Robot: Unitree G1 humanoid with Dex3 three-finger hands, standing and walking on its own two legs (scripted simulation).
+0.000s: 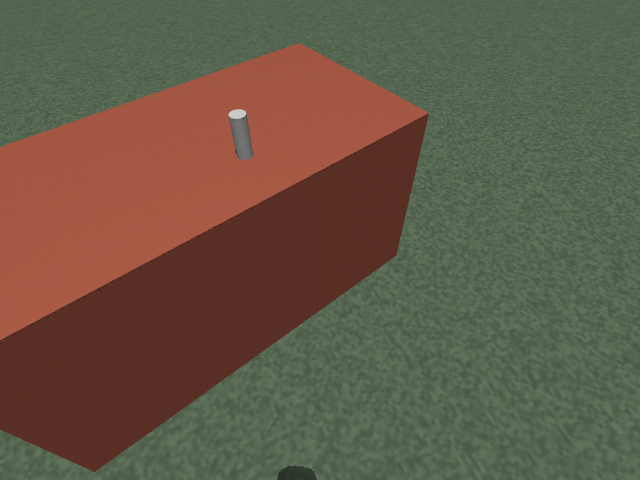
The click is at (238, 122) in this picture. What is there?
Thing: slim round
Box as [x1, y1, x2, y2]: [229, 109, 252, 159]
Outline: 232,110 229,113 229,119 237,157 240,159 247,159 252,156 252,150 245,111 241,109
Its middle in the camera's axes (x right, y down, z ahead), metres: -0.19 -0.26 +0.94
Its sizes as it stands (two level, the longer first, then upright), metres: 0.041 0.041 0.116
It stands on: a support 0.65 m high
